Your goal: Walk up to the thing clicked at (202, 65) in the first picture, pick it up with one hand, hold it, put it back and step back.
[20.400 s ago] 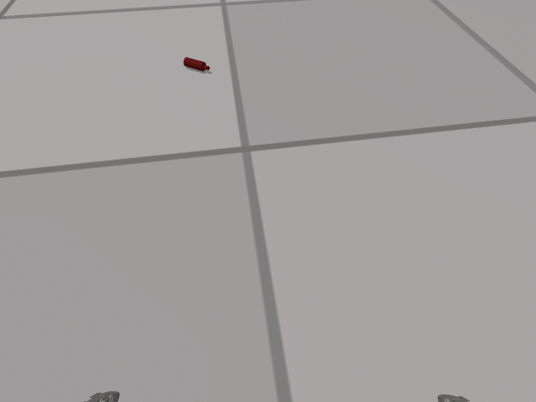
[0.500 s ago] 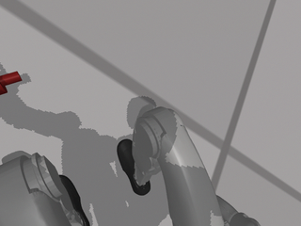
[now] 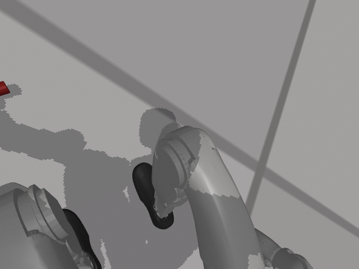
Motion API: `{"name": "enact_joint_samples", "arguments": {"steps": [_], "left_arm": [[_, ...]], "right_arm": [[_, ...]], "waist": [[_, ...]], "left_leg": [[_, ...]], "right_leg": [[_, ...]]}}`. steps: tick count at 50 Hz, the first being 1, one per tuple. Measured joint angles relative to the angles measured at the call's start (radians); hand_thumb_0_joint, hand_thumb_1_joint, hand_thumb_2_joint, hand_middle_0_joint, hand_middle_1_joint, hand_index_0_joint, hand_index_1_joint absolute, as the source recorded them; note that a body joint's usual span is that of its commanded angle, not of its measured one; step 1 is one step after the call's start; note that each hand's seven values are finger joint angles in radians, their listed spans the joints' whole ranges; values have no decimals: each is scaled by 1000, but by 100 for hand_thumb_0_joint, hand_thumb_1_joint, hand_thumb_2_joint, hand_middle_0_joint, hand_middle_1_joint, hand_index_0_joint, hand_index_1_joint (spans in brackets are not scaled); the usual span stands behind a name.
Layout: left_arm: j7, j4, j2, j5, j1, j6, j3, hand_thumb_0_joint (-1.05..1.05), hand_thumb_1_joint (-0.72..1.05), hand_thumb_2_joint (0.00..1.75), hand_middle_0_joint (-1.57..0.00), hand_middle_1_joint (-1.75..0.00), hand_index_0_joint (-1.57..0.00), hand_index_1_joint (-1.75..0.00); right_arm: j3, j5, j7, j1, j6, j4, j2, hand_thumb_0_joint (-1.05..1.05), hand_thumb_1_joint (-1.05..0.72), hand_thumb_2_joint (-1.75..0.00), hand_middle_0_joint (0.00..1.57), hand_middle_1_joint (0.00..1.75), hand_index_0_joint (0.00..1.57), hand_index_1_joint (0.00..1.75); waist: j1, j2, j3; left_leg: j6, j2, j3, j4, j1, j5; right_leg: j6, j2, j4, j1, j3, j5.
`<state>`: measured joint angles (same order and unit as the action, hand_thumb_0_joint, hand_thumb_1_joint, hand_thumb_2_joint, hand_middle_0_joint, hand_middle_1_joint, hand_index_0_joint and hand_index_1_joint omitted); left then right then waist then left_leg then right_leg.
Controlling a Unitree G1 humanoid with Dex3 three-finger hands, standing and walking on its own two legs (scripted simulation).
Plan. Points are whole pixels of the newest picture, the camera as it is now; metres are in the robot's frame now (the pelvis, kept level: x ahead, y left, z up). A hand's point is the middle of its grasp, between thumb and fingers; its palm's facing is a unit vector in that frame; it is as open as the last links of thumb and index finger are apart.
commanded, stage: close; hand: left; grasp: from above
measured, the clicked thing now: out of the picture +0.47 +0.28 -0.27
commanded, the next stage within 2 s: settle in 1.42 s
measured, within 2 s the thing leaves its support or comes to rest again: leaves its support in 1.78 s
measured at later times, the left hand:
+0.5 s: hand out of the picture +0.46 +0.30 -0.26, palm faces -0.44 -0.16 -0.88, open 11.7 cm
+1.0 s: hand out of the picture +0.46 +0.30 -0.26, palm faces -0.44 -0.16 -0.89, open 9.2 cm
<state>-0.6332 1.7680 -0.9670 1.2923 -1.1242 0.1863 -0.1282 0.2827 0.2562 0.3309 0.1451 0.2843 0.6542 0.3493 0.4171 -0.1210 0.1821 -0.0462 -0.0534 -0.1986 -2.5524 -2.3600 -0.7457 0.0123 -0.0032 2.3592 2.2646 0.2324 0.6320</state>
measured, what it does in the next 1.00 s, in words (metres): stands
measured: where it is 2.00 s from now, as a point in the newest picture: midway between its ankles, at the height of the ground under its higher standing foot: (122, 230)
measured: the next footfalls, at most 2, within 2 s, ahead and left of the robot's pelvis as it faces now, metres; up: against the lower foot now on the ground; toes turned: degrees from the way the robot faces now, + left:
none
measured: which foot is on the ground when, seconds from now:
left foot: down 0.00-1.00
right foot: down 0.00-1.00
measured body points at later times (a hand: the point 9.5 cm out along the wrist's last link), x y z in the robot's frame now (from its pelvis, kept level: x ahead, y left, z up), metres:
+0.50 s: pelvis +0.00 +0.00 +0.00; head +0.29 +0.12 +0.32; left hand +0.48 +0.30 -0.21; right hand +0.03 -0.24 -0.05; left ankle +0.06 +0.12 -0.27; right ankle +0.12 -0.10 -0.27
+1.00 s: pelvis +0.00 +0.00 +0.00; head +0.29 +0.12 +0.32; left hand +0.47 +0.31 -0.21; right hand +0.04 -0.24 -0.05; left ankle +0.06 +0.12 -0.27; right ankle +0.12 -0.10 -0.27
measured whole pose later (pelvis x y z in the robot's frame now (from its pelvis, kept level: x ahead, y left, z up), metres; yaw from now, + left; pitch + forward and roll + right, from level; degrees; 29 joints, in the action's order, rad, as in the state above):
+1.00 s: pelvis +0.00 +0.00 +0.00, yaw -1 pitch +29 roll -15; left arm -0.63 1.76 -1.00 1.27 -1.11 0.20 -0.11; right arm 0.31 0.25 0.32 0.13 0.30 0.63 0.36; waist 0.41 -0.13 0.20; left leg -0.05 -0.05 -0.22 -2.55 -2.35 -0.74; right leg 0.00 0.01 2.34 2.25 0.24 0.62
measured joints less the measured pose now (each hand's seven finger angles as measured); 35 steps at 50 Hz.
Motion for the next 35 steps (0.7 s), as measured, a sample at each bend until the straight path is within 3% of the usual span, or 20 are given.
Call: {"name": "enact_joint_samples", "arguments": {"steps": [8,19,29,35], "left_arm": [[-6,1,-12,-2,1,3,-4,0,-39,95,-18,-96,-18,-96],[6,18,-20,-9,-5,12,26,0,-24,86,-27,-92,-28,-91],[-7,3,-30,6,5,17,16,0,-12,79,-36,-86,-38,-84],[-10,7,-37,-5,2,11,20,0,-4,75,-42,-83,-44,-81]], "right_arm": [[7,-2,-2,-10,4,1,1,0,-90,-90,20,30,19,30],[17,-3,-7,-10,-1,-6,8,0,-90,-90,20,30,19,30],[21,0,-10,-13,4,-15,14,0,-90,-90,20,30,19,30],[25,2,-8,-19,12,-17,17,0,-90,-90,20,30,19,30]], "waist": [[-2,2,1],[-2,-3,2],[-1,-14,10],[1,-18,19]], "left_leg": [[1,-2,-6,-2,1,-2],[1,0,-10,1,4,3],[0,-1,-14,2,7,3],[-1,0,-16,0,7,3]], "right_leg": [[-1,4,-3,-1,5,-2],[-2,4,-9,-8,8,-7],[-5,8,-14,-12,10,-9],[-6,8,-14,-14,12,-10]]}}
